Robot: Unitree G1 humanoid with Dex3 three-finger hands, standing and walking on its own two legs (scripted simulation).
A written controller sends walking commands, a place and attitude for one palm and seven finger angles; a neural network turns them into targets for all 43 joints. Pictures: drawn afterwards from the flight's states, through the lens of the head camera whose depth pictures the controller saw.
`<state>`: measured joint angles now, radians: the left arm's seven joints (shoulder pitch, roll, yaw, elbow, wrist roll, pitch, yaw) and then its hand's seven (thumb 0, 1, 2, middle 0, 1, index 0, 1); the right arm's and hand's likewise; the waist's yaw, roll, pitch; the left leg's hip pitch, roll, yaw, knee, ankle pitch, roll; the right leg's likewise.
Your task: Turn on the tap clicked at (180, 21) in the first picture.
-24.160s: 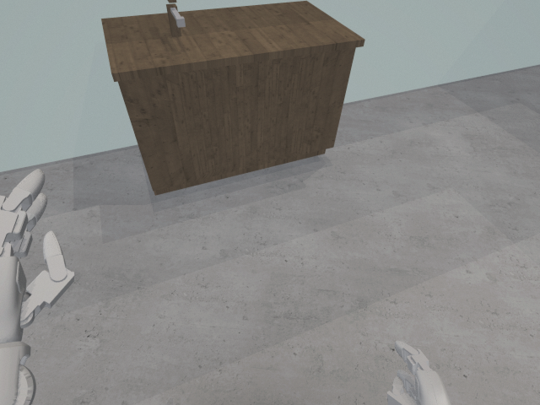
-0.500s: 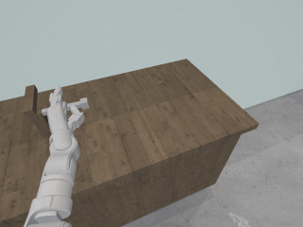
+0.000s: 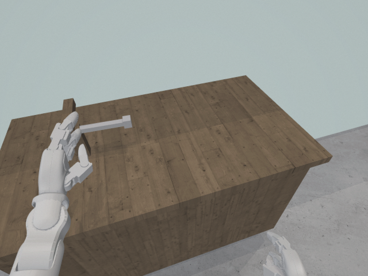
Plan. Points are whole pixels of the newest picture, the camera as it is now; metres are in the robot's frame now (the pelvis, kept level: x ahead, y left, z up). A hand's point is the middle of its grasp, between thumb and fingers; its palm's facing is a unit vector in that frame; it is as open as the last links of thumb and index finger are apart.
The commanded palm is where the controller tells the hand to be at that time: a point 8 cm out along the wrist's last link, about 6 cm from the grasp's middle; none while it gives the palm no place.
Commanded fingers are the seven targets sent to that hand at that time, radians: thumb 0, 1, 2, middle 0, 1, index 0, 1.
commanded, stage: draw the hand back beside the body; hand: left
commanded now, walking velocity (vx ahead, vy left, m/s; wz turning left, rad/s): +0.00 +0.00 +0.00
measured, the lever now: (127, 121) +0.54 +0.23 +0.03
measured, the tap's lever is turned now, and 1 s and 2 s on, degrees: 86 86 86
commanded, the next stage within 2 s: step back with the hand held close in 0.70 s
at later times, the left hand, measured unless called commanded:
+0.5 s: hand (46, 200) +0.19 +0.25 +0.16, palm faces +0.41 -0.85 -0.33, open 7.4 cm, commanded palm +0.16 +0.28 +0.17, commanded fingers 0.00 0.90 0.90 -0.20 -0.30 -0.20 -0.30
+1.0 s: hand (41, 195) +0.19 +0.25 +0.17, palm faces +0.43 -0.83 -0.37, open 7.4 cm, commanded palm +0.14 +0.28 +0.17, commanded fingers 0.00 0.90 0.90 -0.20 -0.30 -0.20 -0.30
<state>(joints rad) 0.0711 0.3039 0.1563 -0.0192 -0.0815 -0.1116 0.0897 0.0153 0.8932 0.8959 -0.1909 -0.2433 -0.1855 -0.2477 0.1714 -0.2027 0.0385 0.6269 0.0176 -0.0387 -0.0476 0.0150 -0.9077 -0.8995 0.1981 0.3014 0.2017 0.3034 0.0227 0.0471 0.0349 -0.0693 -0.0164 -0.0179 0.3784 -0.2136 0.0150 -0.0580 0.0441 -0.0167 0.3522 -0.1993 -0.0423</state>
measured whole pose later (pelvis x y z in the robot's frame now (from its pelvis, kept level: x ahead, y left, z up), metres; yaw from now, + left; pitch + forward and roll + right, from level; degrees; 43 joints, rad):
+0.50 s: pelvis +0.00 +0.00 +0.00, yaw +1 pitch -6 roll -1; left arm 0.44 0.34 0.25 -0.40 -0.08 -0.11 0.11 0.01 0.89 0.90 -0.21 -0.30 -0.20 -0.30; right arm 0.18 -0.22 0.02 0.64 0.01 -0.08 -0.05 0.02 -0.91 -0.90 0.20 0.30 0.20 0.30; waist 0.06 0.06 0.02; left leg -0.08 -0.02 -0.04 0.42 -0.24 0.02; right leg -0.05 0.04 -0.04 0.37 -0.22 -0.04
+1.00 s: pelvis -0.01 +0.00 +0.00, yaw +1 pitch -3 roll -1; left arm 0.41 0.35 0.33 -0.40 -0.08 -0.16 0.11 0.01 0.89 0.90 -0.21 -0.30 -0.20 -0.31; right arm 0.16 -0.23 0.02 0.59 0.01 -0.04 -0.06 0.02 -0.91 -0.90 0.20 0.30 0.20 0.30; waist 0.03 0.06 0.03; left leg -0.19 -0.01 -0.04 0.47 -0.23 0.01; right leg -0.15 0.05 -0.04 0.40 -0.20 -0.04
